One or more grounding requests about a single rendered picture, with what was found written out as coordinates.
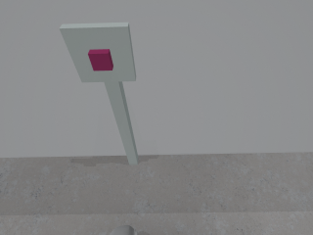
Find left robot thigh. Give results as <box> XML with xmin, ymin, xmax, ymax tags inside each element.
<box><xmin>110</xmin><ymin>225</ymin><xmax>138</xmax><ymax>235</ymax></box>

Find button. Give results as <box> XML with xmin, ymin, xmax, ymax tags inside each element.
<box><xmin>88</xmin><ymin>49</ymin><xmax>113</xmax><ymax>71</ymax></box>

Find panel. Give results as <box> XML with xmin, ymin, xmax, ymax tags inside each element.
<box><xmin>59</xmin><ymin>22</ymin><xmax>139</xmax><ymax>165</ymax></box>

